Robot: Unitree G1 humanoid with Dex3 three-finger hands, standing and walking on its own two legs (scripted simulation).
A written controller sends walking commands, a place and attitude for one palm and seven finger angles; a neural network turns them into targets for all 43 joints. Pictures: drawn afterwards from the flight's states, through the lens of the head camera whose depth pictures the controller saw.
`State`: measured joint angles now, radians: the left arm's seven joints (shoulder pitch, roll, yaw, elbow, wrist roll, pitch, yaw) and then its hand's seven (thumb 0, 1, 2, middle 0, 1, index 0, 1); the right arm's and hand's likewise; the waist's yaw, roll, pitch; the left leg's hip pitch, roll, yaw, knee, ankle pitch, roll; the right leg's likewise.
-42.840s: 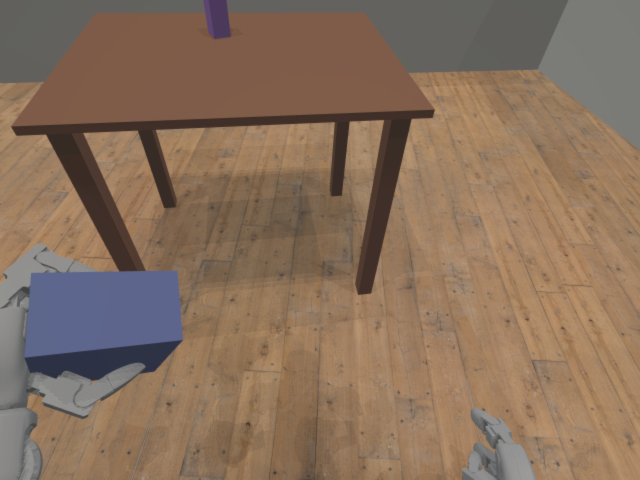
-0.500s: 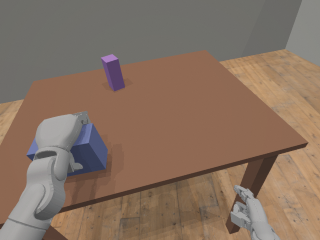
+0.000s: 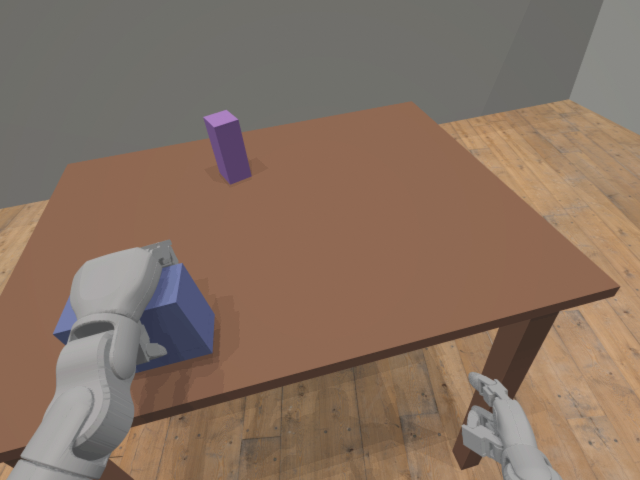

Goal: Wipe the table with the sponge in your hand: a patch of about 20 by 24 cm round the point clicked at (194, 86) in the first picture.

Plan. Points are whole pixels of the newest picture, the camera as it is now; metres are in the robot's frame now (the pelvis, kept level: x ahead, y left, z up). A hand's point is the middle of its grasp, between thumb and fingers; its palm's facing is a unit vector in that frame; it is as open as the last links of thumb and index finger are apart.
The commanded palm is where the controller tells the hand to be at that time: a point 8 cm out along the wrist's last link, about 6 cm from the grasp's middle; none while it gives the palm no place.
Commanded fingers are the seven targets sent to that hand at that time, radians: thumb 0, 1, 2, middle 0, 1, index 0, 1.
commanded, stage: wipe forward along the first lane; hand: left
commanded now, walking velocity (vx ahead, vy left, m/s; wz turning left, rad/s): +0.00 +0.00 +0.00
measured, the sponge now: (149, 330) +0.24 +0.28 +0.08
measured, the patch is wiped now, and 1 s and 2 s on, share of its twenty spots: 0.00 0.25 0.50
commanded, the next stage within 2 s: slide across to the middle lane in 1.66 s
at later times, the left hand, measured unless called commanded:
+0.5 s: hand (157, 292) +0.28 +0.28 +0.11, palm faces +0.01 -0.03 -1.00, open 10.6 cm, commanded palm +0.26 +0.27 +0.17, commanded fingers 0.00 0.10 1.30 -1.20 -1.60 -1.20 -1.60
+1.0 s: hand (157, 273) +0.32 +0.30 +0.11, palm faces -0.02 -0.02 -1.00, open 10.6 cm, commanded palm +0.30 +0.29 +0.15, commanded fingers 0.00 0.10 1.30 -1.20 -1.60 -1.20 -1.60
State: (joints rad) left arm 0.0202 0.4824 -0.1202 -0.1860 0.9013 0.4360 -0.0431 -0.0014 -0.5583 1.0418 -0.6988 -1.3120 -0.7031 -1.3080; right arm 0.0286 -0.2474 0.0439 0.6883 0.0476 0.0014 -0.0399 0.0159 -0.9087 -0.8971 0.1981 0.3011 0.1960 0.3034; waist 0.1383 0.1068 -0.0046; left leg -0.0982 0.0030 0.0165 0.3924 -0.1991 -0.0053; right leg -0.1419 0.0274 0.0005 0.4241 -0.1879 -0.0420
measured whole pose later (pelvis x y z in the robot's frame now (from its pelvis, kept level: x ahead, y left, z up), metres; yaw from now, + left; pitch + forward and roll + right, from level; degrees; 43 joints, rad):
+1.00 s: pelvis +0.01 -0.01 +0.00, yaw +2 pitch -1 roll +0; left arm -0.29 0.50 -0.10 0.29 0.96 0.31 -0.05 0.00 -0.57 1.04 -0.71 -1.31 -0.71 -1.30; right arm 0.08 -0.27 0.03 0.71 0.07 0.02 -0.09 0.01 -0.91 -0.90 0.20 0.30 0.20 0.30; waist 0.09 0.09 -0.02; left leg -0.18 0.00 -0.02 0.41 -0.20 -0.01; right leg -0.20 0.03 -0.04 0.42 -0.20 -0.05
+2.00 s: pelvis +0.02 +0.02 +0.00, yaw +1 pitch +5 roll +0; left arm -0.59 0.57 -0.05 0.72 0.98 0.13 0.04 0.01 -0.57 1.05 -0.71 -1.31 -0.71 -1.31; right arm 0.25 -0.29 -0.02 0.75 0.09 0.05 -0.07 0.01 -0.91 -0.90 0.20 0.30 0.20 0.30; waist 0.02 0.07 -0.07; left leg -0.32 -0.01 0.00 0.47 -0.23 0.02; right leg -0.33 0.02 -0.01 0.43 -0.19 -0.02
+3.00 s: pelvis +0.04 +0.00 +0.00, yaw +1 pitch +2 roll +0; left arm -0.40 0.40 -0.22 0.32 0.98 0.49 0.00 0.00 -0.54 1.05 -0.66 -1.36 -0.66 -1.36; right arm 0.07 -0.29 0.03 0.67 0.09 0.12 -0.03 0.01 -0.91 -0.90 0.20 0.30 0.20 0.30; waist 0.05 0.08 -0.07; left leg -0.20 0.00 0.00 0.43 -0.26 0.00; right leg -0.23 0.03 -0.01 0.44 -0.24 -0.04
